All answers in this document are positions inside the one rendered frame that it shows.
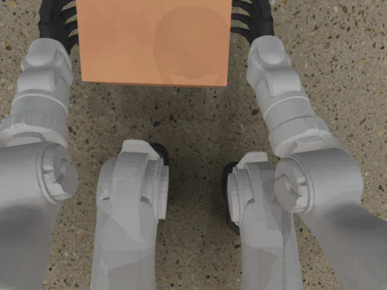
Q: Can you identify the right robot hand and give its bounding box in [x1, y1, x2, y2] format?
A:
[230, 0, 275, 46]

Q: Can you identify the right robot upper arm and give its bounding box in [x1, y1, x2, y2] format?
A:
[274, 148, 387, 290]

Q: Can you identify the carton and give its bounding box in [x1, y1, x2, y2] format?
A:
[76, 0, 232, 88]

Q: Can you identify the robot left foot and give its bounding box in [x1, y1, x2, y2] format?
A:
[150, 143, 169, 166]

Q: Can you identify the robot left forearm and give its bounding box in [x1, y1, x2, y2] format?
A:
[0, 38, 74, 150]

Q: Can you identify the left robot upper arm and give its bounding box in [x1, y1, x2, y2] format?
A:
[0, 141, 78, 290]

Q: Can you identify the robot right forearm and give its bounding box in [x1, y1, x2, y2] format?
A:
[246, 35, 363, 183]

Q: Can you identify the left robot hand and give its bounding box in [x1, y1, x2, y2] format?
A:
[38, 0, 79, 56]

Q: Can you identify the right robot thigh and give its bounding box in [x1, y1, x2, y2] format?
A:
[227, 161, 303, 290]

